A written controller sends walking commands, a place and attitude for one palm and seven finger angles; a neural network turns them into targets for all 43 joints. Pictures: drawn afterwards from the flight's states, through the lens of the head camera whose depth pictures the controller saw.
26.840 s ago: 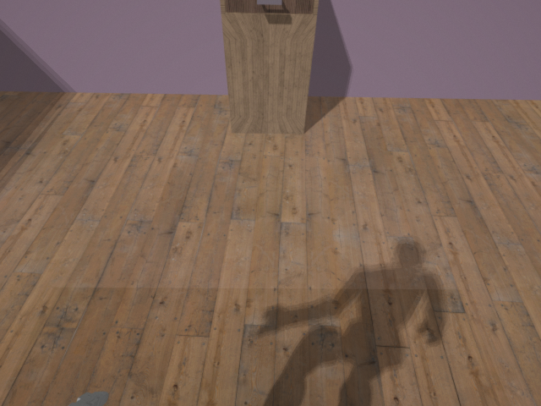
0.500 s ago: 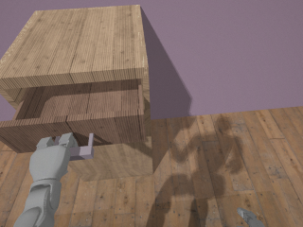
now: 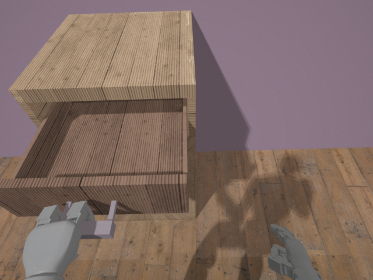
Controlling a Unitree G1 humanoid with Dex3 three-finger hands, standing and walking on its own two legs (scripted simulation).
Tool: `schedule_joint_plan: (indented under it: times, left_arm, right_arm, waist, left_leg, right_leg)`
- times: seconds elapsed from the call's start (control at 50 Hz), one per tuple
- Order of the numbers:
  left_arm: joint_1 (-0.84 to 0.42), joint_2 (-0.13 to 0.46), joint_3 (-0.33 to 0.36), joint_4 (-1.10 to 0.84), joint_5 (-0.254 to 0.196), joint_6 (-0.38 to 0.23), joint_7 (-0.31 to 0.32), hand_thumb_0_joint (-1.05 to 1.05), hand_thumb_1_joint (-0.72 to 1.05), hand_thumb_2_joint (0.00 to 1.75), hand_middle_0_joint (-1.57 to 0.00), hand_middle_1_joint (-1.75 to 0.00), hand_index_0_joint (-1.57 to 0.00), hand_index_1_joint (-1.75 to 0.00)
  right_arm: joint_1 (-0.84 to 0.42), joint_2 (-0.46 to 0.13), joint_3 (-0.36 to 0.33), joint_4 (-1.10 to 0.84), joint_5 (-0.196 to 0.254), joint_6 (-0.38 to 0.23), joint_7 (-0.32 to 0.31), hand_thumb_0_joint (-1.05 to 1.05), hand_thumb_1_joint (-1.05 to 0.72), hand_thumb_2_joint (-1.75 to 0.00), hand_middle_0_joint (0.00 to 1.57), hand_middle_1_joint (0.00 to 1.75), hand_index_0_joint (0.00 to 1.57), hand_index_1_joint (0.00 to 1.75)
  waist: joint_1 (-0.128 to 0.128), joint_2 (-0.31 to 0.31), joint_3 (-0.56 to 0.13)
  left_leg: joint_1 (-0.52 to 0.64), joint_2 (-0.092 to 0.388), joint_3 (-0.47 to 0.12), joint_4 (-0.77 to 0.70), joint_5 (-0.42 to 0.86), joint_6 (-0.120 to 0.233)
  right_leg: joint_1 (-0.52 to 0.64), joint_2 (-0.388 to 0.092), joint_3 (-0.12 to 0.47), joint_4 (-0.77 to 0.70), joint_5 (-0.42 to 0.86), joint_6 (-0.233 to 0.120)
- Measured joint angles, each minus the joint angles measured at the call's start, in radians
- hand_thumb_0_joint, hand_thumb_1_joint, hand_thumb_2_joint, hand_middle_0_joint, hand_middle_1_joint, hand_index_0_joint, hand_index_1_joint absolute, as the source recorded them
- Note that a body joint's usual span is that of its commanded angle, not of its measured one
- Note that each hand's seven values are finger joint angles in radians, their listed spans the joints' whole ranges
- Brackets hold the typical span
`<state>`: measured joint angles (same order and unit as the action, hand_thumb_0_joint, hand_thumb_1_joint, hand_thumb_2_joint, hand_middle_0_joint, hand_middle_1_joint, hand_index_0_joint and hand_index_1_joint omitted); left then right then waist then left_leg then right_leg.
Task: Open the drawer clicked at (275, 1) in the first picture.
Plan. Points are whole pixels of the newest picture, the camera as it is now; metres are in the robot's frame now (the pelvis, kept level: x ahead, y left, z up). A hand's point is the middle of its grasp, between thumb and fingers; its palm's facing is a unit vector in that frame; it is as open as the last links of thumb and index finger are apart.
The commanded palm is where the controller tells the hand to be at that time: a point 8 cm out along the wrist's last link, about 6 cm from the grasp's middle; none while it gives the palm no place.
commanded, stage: pull the drawer open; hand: left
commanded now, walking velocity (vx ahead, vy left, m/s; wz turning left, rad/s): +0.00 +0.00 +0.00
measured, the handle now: (87, 218) +0.22 +0.23 +0.03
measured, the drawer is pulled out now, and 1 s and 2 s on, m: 0.24 0.30 0.30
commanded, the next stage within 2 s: open the thumb to release the handle in 0.64 s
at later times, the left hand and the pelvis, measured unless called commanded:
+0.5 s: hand out of the picture +0.11 +0.25 +0.01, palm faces -0.03 -0.10 -0.99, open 5.8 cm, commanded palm +0.07 +0.24 +0.06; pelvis -0.02 -0.01 -0.02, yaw -1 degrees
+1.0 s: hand out of the picture +0.11 +0.26 +0.01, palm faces -0.03 -0.08 -1.00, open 7.3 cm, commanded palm +0.08 +0.25 +0.06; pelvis -0.02 -0.01 -0.01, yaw +1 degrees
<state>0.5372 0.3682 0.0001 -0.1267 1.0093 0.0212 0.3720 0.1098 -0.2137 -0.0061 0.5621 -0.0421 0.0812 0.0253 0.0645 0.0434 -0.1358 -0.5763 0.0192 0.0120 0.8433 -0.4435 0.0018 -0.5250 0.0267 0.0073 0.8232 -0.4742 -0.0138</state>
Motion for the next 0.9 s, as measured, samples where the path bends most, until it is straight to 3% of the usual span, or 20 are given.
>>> schedule_joint_plan:
  times: [0.16,0.4,0.74,0.82,0.9]
  left_arm:
    - [0.115,0.013,0.02,-0.066,-0.011,-0.033,0.045,0.0,0.71,0.77,-0.33,-1.35,-0.4,-1.35]
    - [0.263,0.026,0.028,-0.131,-0.037,-0.035,0.085,0.0,0.71,0.75,-0.33,-1.35,-0.39,-1.35]
    - [0.21,0.026,0.012,-0.119,-0.027,-0.021,0.073,0.0,0.71,0.78,-0.35,-1.35,-0.39,-1.35]
    - [0.171,0.06,0.031,-0.079,-0.008,-0.064,0.075,-0.02,0.68,0.78,-0.37,-1.35,-0.38,-1.34]
    - [0.149,0.06,0.07,-0.052,-0.03,-0.064,0.075,-0.02,0.62,0.77,-0.38,-1.34,-0.39,-1.33]
  right_arm:
    - [0.029,-0.012,-0.011,0.001,-0.007,0.019,0.007,0.01,-0.9,-0.9,0.2,0.3,0.2,0.3]
    - [0.035,-0.017,-0.015,-0.041,-0.002,0.037,0.021,0.01,-0.9,-0.9,0.2,0.3,0.2,0.3]
    - [0.041,-0.009,-0.003,-0.06,0.003,0.027,0.014,0.01,-0.9,-0.9,0.2,0.3,0.2,0.3]
    - [0.039,-0.004,0.002,-0.038,0.002,0.029,-0.013,0.01,-0.9,-0.9,0.2,0.3,0.2,0.3]
    - [0.033,-0.002,-0.003,-0.017,0.006,0.026,-0.022,0.01,-0.9,-0.9,0.2,0.3,0.2,0.3]
  waist:
    - [0.005,0.0,-0.007]
    - [-0.003,0.001,-0.03]
    - [0.006,0.004,-0.033]
    - [0.017,-0.001,-0.017]
    - [0.017,0.004,-0.007]
  left_leg:
    - [-0.047,0.004,0.004,0.047,-0.017,-0.004]
    - [-0.079,0.011,0.019,0.084,-0.025,-0.006]
    - [-0.092,0.005,0.005,0.107,-0.023,-0.006]
    - [-0.083,0.002,-0.003,0.1,-0.017,-0.008]
    - [-0.082,0.001,-0.015,0.092,-0.009,-0.01]
  right_leg:
    - [-0.053,0.004,0.003,0.057,-0.02,-0.005]
    - [-0.098,0.011,0.019,0.108,-0.029,-0.007]
    - [-0.104,0.005,0.005,0.129,-0.033,-0.008]
    - [-0.092,0.002,-0.003,0.122,-0.03,-0.01]
    - [-0.085,0.002,-0.014,0.109,-0.023,-0.012]
